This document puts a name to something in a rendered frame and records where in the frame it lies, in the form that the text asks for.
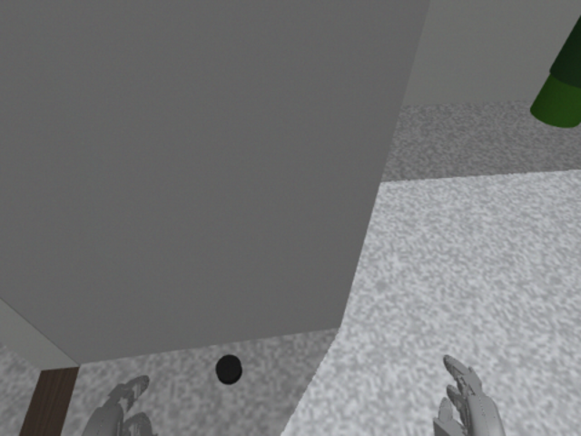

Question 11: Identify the right robot hand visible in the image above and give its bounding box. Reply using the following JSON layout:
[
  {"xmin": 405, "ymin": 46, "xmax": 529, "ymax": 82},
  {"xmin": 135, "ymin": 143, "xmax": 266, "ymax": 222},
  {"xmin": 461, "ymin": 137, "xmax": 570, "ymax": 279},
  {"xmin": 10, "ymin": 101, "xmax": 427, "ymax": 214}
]
[{"xmin": 433, "ymin": 355, "xmax": 506, "ymax": 436}]

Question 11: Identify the left robot hand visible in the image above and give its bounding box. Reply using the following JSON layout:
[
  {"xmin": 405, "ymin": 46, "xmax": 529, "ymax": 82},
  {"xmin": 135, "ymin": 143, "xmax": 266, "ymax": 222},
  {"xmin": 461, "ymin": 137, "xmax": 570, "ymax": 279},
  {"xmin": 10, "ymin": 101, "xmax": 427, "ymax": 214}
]
[{"xmin": 82, "ymin": 375, "xmax": 158, "ymax": 436}]

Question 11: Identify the potted plant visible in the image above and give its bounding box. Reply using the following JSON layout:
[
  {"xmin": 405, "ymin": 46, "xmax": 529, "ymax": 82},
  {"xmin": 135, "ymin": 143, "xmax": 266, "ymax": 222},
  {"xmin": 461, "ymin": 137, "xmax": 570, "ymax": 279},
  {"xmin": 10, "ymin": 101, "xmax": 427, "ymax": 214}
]
[{"xmin": 530, "ymin": 15, "xmax": 581, "ymax": 128}]

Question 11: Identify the tin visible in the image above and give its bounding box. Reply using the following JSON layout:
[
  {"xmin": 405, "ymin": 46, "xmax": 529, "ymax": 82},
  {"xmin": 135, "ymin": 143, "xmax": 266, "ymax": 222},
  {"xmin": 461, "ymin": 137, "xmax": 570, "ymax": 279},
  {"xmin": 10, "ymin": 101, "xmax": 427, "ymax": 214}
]
[{"xmin": 216, "ymin": 355, "xmax": 242, "ymax": 385}]

